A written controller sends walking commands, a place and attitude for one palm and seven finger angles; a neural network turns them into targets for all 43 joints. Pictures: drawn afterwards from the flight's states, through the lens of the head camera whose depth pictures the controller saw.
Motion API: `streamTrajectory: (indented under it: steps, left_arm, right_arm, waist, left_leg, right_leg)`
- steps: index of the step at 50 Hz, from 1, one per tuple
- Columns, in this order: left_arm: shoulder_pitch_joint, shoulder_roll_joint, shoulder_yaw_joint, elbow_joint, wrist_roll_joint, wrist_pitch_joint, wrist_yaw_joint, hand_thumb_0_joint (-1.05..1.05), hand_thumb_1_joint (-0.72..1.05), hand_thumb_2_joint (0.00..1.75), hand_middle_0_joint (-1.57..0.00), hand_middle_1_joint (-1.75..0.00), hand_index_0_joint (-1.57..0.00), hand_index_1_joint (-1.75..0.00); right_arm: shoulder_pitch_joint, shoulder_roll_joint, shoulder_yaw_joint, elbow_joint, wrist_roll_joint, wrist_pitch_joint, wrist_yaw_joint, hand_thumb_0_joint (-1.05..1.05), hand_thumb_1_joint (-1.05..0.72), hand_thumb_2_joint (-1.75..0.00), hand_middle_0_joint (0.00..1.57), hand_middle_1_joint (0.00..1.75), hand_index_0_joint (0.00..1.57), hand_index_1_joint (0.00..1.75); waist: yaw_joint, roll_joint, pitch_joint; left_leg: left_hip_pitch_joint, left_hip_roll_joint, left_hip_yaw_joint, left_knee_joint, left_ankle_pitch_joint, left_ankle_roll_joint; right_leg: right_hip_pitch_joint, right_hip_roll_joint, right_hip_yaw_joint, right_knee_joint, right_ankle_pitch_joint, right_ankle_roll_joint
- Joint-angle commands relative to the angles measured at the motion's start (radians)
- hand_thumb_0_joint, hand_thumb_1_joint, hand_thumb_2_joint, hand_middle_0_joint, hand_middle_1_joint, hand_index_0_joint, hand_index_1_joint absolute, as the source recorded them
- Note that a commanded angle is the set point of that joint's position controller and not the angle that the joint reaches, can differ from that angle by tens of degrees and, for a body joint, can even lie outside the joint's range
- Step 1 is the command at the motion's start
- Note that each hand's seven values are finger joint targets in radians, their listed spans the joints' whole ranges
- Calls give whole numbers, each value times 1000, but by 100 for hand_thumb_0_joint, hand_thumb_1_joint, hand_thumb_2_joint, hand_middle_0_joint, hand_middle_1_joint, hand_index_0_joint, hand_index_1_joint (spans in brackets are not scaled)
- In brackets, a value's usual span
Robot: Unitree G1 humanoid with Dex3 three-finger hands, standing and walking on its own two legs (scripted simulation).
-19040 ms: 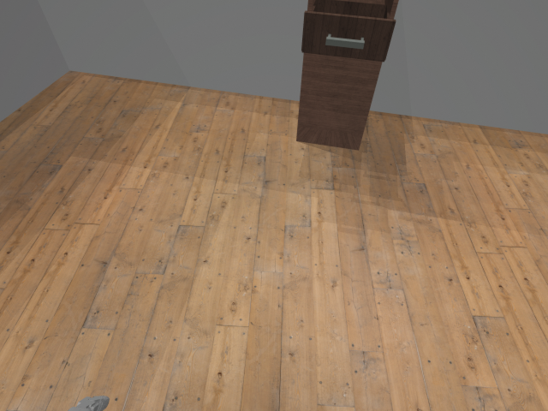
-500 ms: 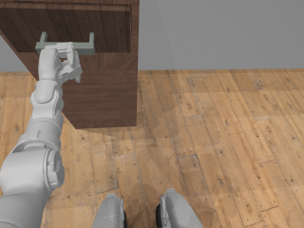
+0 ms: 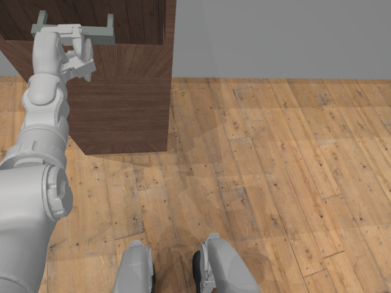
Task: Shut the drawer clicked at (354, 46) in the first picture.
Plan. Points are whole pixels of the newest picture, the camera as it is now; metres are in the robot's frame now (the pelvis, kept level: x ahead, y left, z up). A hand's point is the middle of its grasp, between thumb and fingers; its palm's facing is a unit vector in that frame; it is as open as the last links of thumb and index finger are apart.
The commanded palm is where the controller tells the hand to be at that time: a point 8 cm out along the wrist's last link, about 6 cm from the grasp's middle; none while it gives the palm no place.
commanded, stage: pull the fist back off the drawer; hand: left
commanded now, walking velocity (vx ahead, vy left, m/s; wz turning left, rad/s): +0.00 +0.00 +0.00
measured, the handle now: (76, 26) +0.62 +0.17 +0.08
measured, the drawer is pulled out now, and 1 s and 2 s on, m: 0.00 0.00 0.00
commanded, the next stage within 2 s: draw the hand back to the body in 0.80 s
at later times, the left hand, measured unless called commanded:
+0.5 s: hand (89, 58) +0.55 +0.15 +0.07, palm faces -0.02 -1.00 -0.06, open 3.0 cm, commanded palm +0.54 +0.18 +0.08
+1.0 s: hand (93, 61) +0.53 +0.14 +0.08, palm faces -0.01 -1.00 -0.06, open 3.3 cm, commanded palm +0.48 +0.19 +0.10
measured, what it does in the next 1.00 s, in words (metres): stands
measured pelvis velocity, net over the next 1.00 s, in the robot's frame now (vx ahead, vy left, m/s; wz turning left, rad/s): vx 0.04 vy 0.00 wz -0.03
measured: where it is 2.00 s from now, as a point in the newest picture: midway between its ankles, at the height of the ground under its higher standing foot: (175, 292)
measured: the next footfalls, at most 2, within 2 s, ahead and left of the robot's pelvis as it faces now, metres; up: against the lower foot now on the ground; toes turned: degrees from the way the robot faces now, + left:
none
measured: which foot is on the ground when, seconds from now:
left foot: down 0.00-1.00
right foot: down 0.00-1.00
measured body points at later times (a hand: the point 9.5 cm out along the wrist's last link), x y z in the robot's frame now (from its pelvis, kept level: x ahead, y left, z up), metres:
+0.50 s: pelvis -0.01 +0.01 +0.00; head +0.15 +0.03 +0.42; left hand +0.54 +0.20 +0.08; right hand -0.02 -0.25 -0.10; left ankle +0.05 +0.10 -0.63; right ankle +0.04 -0.12 -0.63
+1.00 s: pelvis +0.04 +0.00 +0.03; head +0.18 +0.01 +0.46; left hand +0.53 +0.19 +0.09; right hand +0.06 -0.26 -0.09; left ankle +0.05 +0.10 -0.63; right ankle +0.04 -0.12 -0.63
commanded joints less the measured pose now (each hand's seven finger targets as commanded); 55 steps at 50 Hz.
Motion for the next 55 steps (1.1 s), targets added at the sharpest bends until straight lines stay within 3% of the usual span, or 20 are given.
streamTrajectory:
  steps: [1,6,7,8,17,18,20,29,30,33,35,38,40,45,46,47,49,50,53,55]
  left_arm:
    - [-725,157,-28,-268,-16,-51,39,0,90,90,-140,-160,-140,-160]
    - [-737,177,-18,-251,-24,-36,48,0,90,90,-140,-160,-140,-160]
    - [-739,198,-8,-260,-20,-38,47,0,90,90,-140,-160,-140,-160]
    - [-746,180,-20,-262,-19,-41,46,0,90,90,-140,-160,-140,-160]
    - [-690,160,-1,-239,-10,-42,51,0,90,90,-140,-160,-140,-160]
    - [-682,138,-10,-241,-11,-45,48,0,90,90,-140,-160,-140,-160]
    - [-654,174,24,-250,-11,-46,48,0,90,90,-140,-160,-140,-160]
    - [-448,144,44,-272,-29,-49,31,0,90,90,-140,-160,-140,-160]
    - [-433,169,66,-297,-32,-53,32,0,90,90,-140,-160,-140,-160]
    - [-341,117,45,-361,-42,-68,24,0,90,90,-140,-160,-140,-160]
    - [-263,111,54,-366,-49,-67,24,0,90,90,-140,-160,-140,-160]
    - [-266,121,59,-405,-46,-79,32,0,90,90,-140,-160,-140,-160]
    - [-226,104,58,-434,-49,-91,37,0,90,90,-140,-160,-140,-160]
    - [-168,38,18,-409,-55,-93,30,0,90,90,-140,-160,-140,-160]
    - [-115,78,58,-455,-62,-92,28,0,90,90,-140,-160,-140,-160]
    - [-65,97,68,-552,-69,-93,24,0,90,90,-140,-160,-140,-160]
    - [88,47,35,-716,-99,-74,11,0,90,90,-140,-160,-140,-160]
    - [176,25,22,-776,-116,-53,4,0,90,90,-140,-160,-140,-160]
    - [336,-24,-9,-840,-156,17,0,0,90,90,-140,-160,-140,-160]
    - [410,13,30,-922,-172,37,6,0,90,90,-140,-160,-140,-160]
  right_arm:
    - [190,-197,-66,-23,2,-23,-18,0,-90,-90,20,30,20,30]
    - [190,-203,-60,-14,4,-46,-27,0,-90,-90,20,30,20,30]
    - [194,-204,-59,-17,2,-48,-28,0,-90,-90,20,30,20,30]
    - [198,-204,-61,-16,0,-50,-25,0,-90,-90,20,30,20,30]
    - [206,-204,-68,-26,-9,-37,-3,0,-90,-90,20,30,20,30]
    - [206,-203,-69,-30,-10,-37,1,0,-90,-90,20,30,20,30]
    - [206,-206,-73,-34,-9,-30,4,0,-90,-90,20,30,20,30]
    - [191,-189,-80,-69,3,2,17,0,-90,-90,20,30,20,30]
    - [191,-191,-83,-71,4,7,15,0,-90,-90,20,30,20,30]
    - [183,-179,-91,-91,8,18,21,0,-90,-90,20,30,20,30]
    - [178,-176,-95,-98,13,29,23,0,-90,-90,20,30,20,30]
    - [174,-171,-97,-93,15,40,21,0,-90,-90,20,30,20,30]
    - [168,-166,-103,-98,16,46,22,0,-90,-90,20,30,20,30]
    - [166,-157,-110,-90,20,59,24,0,-90,-90,20,30,20,30]
    - [166,-161,-114,-104,22,64,25,0,-90,-90,20,30,20,30]
    - [155,-160,-117,-127,27,68,25,0,-90,-90,20,30,20,30]
    - [135,-143,-122,-166,43,70,29,0,-90,-90,20,30,20,30]
    - [128,-138,-124,-180,51,69,31,0,-90,-90,20,30,20,30]
    - [96,-131,-121,-192,72,65,20,0,-90,-90,20,30,20,30]
    - [72,-132,-122,-203,78,59,9,0,-90,-90,20,30,20,30]
  waist:
    - [-127,219,-492]
    - [-135,206,-483]
    - [-126,213,-495]
    - [-127,245,-506]
    - [-104,190,-475]
    - [-101,211,-485]
    - [-84,192,-500]
    - [-24,140,-485]
    - [-20,123,-496]
    - [11,146,-540]
    - [24,103,-521]
    - [23,100,-494]
    - [34,104,-522]
    - [24,74,-481]
    - [59,68,-523]
    - [87,108,-601]
    - [123,159,-678]
    - [133,120,-669]
    - [122,-10,-518]
    - [140,-34,-479]
  left_leg:
    - [488,-4,-76,-173,53,14]
    - [464,0,-78,-183,6,16]
    - [461,-1,-78,-181,19,15]
    - [497,0,-88,-184,35,11]
    - [476,-4,-95,-188,14,7]
    - [496,-5,-97,-188,23,8]
    - [492,-4,-92,-188,32,7]
    - [471,-9,-52,-195,109,8]
    - [476,-6,-50,-195,127,9]
    - [540,-6,-39,-198,220,5]
    - [532,-4,-30,-206,243,4]
    - [529,-6,-21,-206,274,6]
    - [554,-7,-11,-202,328,4]
    - [562,-9,-3,-196,398,3]
    - [574,-11,2,-208,425,3]
    - [630,-12,8,-224,486,-1]
    - [752,-9,11,-250,646,-7]
    - [761,-8,14,-268,677,-5]
    - [682,-10,40,-322,604,12]
    - [651,-19,61,-358,543,16]
  right_leg:
    - [46,39,63,-173,19,-8]
    - [47,39,64,-178,-5,-5]
    - [59,38,64,-172,2,-8]
    - [34,38,58,-165,10,-12]
    - [45,37,50,-163,4,-14]
    - [31,37,49,-160,8,-16]
    - [59,37,50,-162,13,-16]
    - [161,43,56,-175,53,-16]
    - [180,43,58,-177,67,-14]
    - [216,45,57,-174,130,-17]
    - [253,47,57,-182,155,-15]
    - [275,47,63,-182,197,-13]
    - [301,45,67,-181,253,-12]
    - [313,45,67,-180,330,-8]
    - [374,45,72,-183,362,-10]
    - [434,44,76,-184,416,-12]
    - [512,44,74,-206,520,-14]
    - [562,47,71,-226,559,-10]
    - [661,46,74,-285,616,0]
    - [740,39,84,-313,647,5]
